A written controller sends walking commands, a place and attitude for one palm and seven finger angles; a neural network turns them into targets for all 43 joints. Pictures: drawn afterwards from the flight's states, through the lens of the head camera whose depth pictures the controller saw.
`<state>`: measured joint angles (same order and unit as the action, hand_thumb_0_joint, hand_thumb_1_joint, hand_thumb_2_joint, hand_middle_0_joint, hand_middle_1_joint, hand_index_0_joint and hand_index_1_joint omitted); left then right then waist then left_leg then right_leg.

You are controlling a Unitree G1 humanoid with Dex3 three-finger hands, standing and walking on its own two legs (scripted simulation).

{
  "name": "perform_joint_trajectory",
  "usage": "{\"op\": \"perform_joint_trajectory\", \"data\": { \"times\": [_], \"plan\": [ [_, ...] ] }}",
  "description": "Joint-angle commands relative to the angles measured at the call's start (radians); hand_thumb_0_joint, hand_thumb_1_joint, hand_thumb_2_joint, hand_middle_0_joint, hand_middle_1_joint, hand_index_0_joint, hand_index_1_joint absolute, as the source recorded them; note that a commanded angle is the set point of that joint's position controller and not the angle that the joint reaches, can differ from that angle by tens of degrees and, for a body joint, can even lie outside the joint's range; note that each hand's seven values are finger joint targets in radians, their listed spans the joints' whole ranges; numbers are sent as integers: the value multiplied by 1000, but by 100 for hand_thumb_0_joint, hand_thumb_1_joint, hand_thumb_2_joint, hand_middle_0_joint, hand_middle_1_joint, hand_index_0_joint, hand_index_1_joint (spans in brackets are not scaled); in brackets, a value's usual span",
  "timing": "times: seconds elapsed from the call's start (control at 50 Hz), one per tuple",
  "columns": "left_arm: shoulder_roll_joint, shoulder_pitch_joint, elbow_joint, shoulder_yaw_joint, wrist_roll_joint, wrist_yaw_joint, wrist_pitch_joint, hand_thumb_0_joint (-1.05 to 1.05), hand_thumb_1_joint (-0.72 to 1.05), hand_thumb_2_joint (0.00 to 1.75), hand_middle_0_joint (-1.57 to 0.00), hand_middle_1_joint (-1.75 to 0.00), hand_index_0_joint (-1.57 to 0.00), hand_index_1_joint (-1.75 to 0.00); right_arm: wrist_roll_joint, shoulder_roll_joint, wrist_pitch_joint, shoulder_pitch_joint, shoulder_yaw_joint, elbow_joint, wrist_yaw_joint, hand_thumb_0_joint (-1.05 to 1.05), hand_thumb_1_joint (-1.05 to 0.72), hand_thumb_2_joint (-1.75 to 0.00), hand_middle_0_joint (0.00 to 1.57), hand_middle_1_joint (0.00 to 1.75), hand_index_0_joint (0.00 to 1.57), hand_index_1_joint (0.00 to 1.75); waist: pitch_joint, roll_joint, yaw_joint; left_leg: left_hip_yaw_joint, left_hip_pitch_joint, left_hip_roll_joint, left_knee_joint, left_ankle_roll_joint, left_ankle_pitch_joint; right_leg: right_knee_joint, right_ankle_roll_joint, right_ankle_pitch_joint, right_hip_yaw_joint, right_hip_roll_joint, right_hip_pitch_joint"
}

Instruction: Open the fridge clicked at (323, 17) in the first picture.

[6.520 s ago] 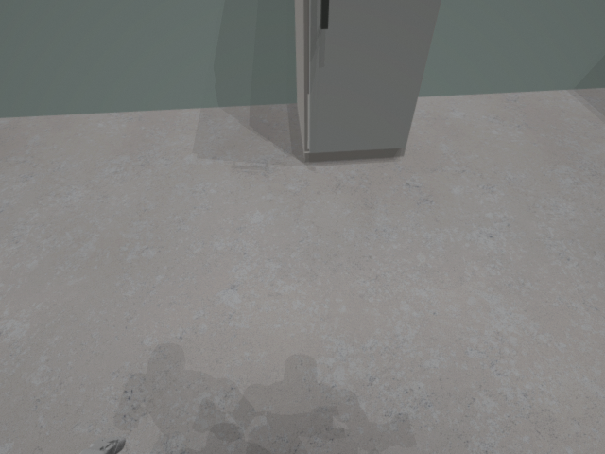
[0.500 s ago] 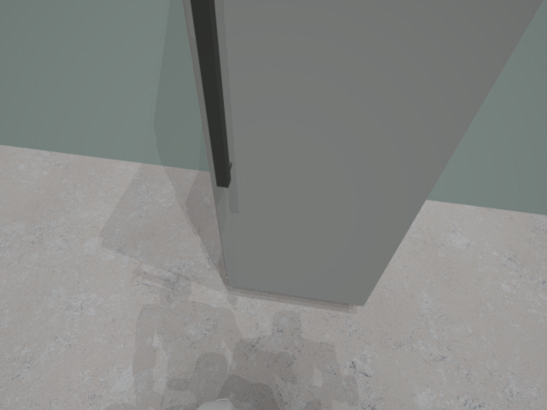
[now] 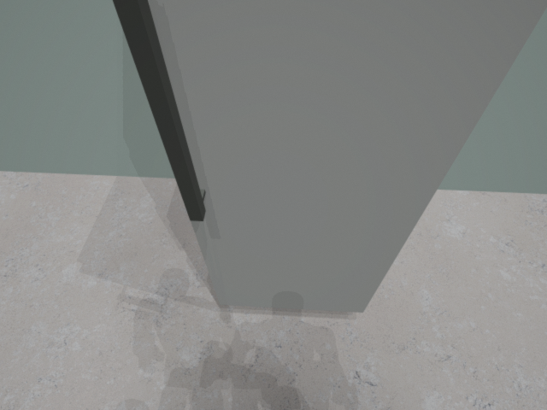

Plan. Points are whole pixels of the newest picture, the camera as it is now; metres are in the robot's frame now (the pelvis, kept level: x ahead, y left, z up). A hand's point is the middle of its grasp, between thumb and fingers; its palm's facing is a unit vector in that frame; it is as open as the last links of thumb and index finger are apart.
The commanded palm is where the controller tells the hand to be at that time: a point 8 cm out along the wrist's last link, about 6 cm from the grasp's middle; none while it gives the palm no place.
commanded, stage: come to a stop and stand still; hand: left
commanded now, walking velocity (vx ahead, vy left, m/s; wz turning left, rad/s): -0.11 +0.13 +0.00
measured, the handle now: (171, 106) +0.48 +0.17 +0.18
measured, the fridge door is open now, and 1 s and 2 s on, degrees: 0 0 0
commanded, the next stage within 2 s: look again from close up in 1.14 s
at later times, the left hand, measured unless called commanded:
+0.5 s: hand out of the picture -0.02 +0.20 -0.18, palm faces +0.09 -0.97 -0.21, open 7.4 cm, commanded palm none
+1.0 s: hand out of the picture -0.03 +0.16 -0.17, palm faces +0.03 -0.97 -0.22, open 7.3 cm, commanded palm none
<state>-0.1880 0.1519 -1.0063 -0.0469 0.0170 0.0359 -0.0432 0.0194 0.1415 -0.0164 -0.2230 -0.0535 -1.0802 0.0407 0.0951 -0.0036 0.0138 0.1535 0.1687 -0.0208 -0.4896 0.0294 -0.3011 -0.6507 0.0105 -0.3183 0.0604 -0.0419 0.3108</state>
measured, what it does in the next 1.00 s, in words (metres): steps on the spot: right foot, then left foot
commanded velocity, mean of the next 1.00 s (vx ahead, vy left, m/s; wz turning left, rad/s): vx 0.03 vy -0.01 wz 0.00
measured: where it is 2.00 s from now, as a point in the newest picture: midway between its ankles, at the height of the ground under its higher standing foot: outside the picture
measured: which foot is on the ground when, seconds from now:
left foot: down 0.00-0.04, up 0.06-0.42, down 0.44-1.00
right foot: up 0.00-0.00, down 0.02-0.50, up 0.52-0.74, down 0.76-1.00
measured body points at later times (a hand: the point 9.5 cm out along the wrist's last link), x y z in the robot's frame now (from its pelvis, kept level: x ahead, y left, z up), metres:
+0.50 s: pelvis -0.04 +0.01 +0.00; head -0.03 +0.02 +0.45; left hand -0.02 +0.25 -0.16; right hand +0.02 -0.23 -0.15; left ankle -0.07 +0.14 -0.74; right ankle +0.01 -0.11 -0.73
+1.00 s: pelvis -0.04 -0.01 +0.00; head -0.04 -0.02 +0.45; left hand -0.03 +0.21 -0.16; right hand -0.03 -0.23 -0.17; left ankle -0.05 +0.12 -0.74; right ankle -0.04 -0.10 -0.74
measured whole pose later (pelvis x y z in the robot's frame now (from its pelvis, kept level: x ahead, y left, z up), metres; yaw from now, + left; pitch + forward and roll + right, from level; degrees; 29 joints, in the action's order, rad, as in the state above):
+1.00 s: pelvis -0.04 -0.01 +0.00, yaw +0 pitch -2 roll +0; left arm -0.14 0.28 -1.10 0.00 0.01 0.05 0.01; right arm 0.01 0.15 0.01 -0.30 -0.01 -1.07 0.03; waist 0.02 -0.03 0.02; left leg 0.03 0.19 -0.05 -0.53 -0.03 -0.30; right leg -0.53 -0.05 -0.29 0.08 0.02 0.20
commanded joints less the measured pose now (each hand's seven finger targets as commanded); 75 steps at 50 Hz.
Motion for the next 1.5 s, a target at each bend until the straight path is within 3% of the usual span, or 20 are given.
{"op": "perform_joint_trajectory", "data": {
  "times": [0.0, 0.02, 0.06, 0.1, 0.18, 0.28, 0.36, 0.4, 0.42, 0.44, 0.46, 0.58, 0.68, 0.72, 0.74, 0.76, 0.78, 0.8, 0.94, 1.48],
  "plan": [
    [-148, 162, 15, -27, 14, 10, 43, 0, 90, 90, -20, -30, -20, -30, -12, 111, 5, -65, -35, 62, -8, 0, -90, -90, 20, 30, 20, 30, -190, 117, -29, -65, 83, -92, -174, -23, 277, 201, -61, 787, -190, -208, -264],
    [-185, 172, 11, -29, 10, 9, 49, 0, 90, 90, -20, -30, -20, -30, -16, 80, -2, -53, -29, 80, -14, 0, -90, -90, 20, 30, 20, 30, -179, 196, -39, -47, 191, 5, -309, -55, -227, 200, -171, 1093, -258, -351, -296],
    [-171, 151, 15, -32, 6, 17, 46, 0, 90, 90, -20, -30, -20, -30, -15, 89, -30, -17, -30, 88, -3, 0, -90, -90, 20, 30, 20, 30, -201, 220, -51, -177, 221, 10, -535, -52, -335, 221, -241, 1072, -289, -360, -254],
    [-159, 85, 38, -27, 5, 20, 44, 0, 90, 90, -20, -30, -20, -30, -13, 94, -34, -15, -28, 72, -11, 0, -90, -90, 20, 30, 20, 30, -160, 116, -32, -193, 270, 3, -631, -66, -240, 226, -222, 921, -227, -303, -231],
    [-171, 61, 59, -35, 9, 18, 45, 0, 90, 90, -20, -30, -20, -30, -7, 105, -42, -18, -26, 81, -27, 0, -90, -90, 20, 30, 20, 30, -135, 147, -32, -180, 264, -7, -579, -89, -154, 285, -190, 640, -192, -273, -180],
    [-187, 93, 49, -42, 18, 6, 41, 0, 90, 90, -20, -30, -20, -30, -9, 96, -24, 17, -13, 107, -35, 0, -90, -90, 20, 30, 20, 30, -117, 183, -61, -134, 181, -1, -317, -77, -163, 350, -186, 299, -242, -247, -137],
    [-165, 70, 32, -33, 9, -1, 38, 0, 90, 90, -20, -30, -20, -30, -8, 78, -1, -68, 4, 75, -31, 0, -90, -90, 20, 30, 20, 30, -133, 187, -22, -99, -7, 11, -11, -59, -32, 357, -128, 47, -204, -175, -64],
    [-109, 58, 28, -15, -7, -5, 33, 0, 90, 90, -20, -30, -20, -30, -3, 115, 20, -135, 8, 44, -25, 0, -90, -90, 20, 30, 20, 30, -116, 28, 4, -182, -128, -59, 171, -35, 21, 277, -50, -99, -138, -90, 57],
    [-64, 83, 28, -3, -12, -11, 32, 0, 90, 90, -20, -30, -20, -30, 5, 159, 25, -104, 5, 53, -22, 0, -90, -90, 20, 30, 20, 30, -69, -108, -14, -320, -27, -173, 247, 8, -83, 232, -12, -61, -80, -29, 60],
    [-49, 78, 26, 1, -9, -17, 34, 0, 90, 90, -20, -30, -20, -30, 8, 195, 21, -63, 7, 72, -19, 0, -90, -90, 20, 30, 20, 30, -27, -126, -27, -381, 133, -236, 308, 39, -223, 194, 6, -18, -24, -10, -21],
    [-48, 57, 7, 2, 3, -17, 25, 0, 90, 90, -20, -30, -20, -30, 8, 181, 25, -14, 5, 69, -16, 0, -90, -90, 20, 30, 20, 30, 24, -244, -26, -412, 197, -240, 386, 43, -301, 135, 16, -7, -12, -6, -40],
    [-40, 87, -44, 6, 4, -36, 23, 0, 90, 90, -20, -30, -20, -30, 6, 167, 34, -60, 7, 41, 11, 0, -90, -90, 20, 30, 20, 30, 33, -132, -4, -352, 15, -239, 320, 90, 81, -42, 20, -73, -38, -4, 77],
    [-24, 134, -67, 9, -8, -29, 40, 0, 90, 90, -20, -30, -20, -30, 0, 165, 34, -102, -3, 1, 16, 0, -90, -90, 20, 30, 20, 30, -73, -129, -11, -272, -105, -205, 127, 76, 563, 203, 18, 44, -6, 3, -49],
    [-63, 205, -107, 6, -9, -16, 54, 0, 90, 90, -20, -30, -20, -30, -13, 121, 39, -121, 2, -10, 12, 0, -90, -90, 20, 30, 20, 30, -122, -27, -20, -201, 14, -134, 41, 6, 429, 290, -8, 334, -77, -65, -254],
    [-88, 275, -134, 18, 7, 34, 59, 0, 90, 90, -20, -30, -20, -30, -22, 145, 56, -15, 10, 61, 0, 0, -90, -90, 20, 30, 20, 30, -63, -15, -51, -132, 42, -100, -95, -38, 332, 282, -30, 645, -143, -121, -148],
    [-114, 242, -125, 12, 4, 29, 75, 0, 90, 90, -20, -30, -20, -30, -15, 79, 46, -32, 30, 84, -3, 0, -90, -90, 20, 30, 20, 30, -77, 80, -11, -110, 110, -47, -127, -48, 199, 236, -58, 882, -107, -159, -214],
    [-96, 255, -113, 16, -2, 25, 90, 0, 90, 90, -20, -30, -20, -30, -11, 61, 43, -107, 30, 70, -7, 0, -90, -90, 20, 30, 20, 30, -211, 229, -5, -127, 98, -41, -104, -31, -21, 208, -84, 874, -141, -181, -287],
    [-76, 226, -95, 21, 2, 21, 89, 0, 90, 90, -20, -30, -20, -30, -8, 69, 40, -113, 26, 66, -6, 0, -90, -90, 20, 30, 20, 30, -228, 243, -4, -116, 110, -21, -100, -31, -42, 193, -99, 917, -125, -178, -320],
    [-59, 180, -47, 29, -2, 11, 71, 0, 90, 90, -20, -30, -20, -30, -2, 68, 33, -129, 38, 47, -9, 0, -90, -90, 20, 30, 20, 30, -2, -25, -1, -164, 75, -76, 39, -15, 147, 262, -64, 188, -109, -70, -55],
    [-59, 237, -38, 28, -4, 2, 68, 0, 90, 90, -20, -30, -20, -30, -5, 85, 43, -178, 47, 14, -12, 0, -90, -90, 20, 30, 20, 30, 11, 7, -15, -190, 130, -63, 145, -13, 14, 334, -54, -15, -114, -68, -76]
  ]
}}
